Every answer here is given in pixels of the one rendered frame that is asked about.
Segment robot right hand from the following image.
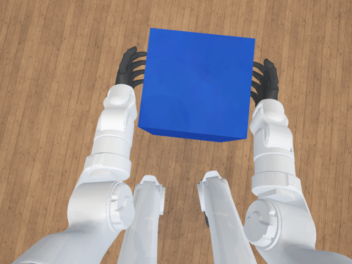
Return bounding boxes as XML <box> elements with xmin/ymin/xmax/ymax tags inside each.
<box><xmin>250</xmin><ymin>58</ymin><xmax>279</xmax><ymax>107</ymax></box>

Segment robot right upper arm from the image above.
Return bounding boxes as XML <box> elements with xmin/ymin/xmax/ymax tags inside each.
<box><xmin>243</xmin><ymin>197</ymin><xmax>352</xmax><ymax>264</ymax></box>

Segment robot left thigh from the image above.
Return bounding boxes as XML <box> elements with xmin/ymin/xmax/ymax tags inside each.
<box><xmin>117</xmin><ymin>181</ymin><xmax>166</xmax><ymax>264</ymax></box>

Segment robot right forearm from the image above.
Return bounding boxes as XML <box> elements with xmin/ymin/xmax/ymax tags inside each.
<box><xmin>250</xmin><ymin>99</ymin><xmax>311</xmax><ymax>216</ymax></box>

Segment robot left upper arm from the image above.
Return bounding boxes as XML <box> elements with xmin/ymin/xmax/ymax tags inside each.
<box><xmin>11</xmin><ymin>180</ymin><xmax>135</xmax><ymax>264</ymax></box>

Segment robot left forearm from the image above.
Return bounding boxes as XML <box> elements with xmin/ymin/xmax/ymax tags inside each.
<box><xmin>67</xmin><ymin>84</ymin><xmax>137</xmax><ymax>221</ymax></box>

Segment robot right thigh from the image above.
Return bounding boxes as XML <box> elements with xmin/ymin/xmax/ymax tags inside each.
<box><xmin>197</xmin><ymin>176</ymin><xmax>257</xmax><ymax>264</ymax></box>

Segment robot thigh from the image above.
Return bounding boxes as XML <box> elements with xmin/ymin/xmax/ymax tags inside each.
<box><xmin>117</xmin><ymin>181</ymin><xmax>166</xmax><ymax>264</ymax></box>
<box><xmin>197</xmin><ymin>176</ymin><xmax>257</xmax><ymax>264</ymax></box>

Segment carton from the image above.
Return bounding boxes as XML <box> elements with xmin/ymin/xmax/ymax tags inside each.
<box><xmin>138</xmin><ymin>28</ymin><xmax>255</xmax><ymax>142</ymax></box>

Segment robot left hand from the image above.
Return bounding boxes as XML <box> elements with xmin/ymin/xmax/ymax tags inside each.
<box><xmin>115</xmin><ymin>46</ymin><xmax>147</xmax><ymax>89</ymax></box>

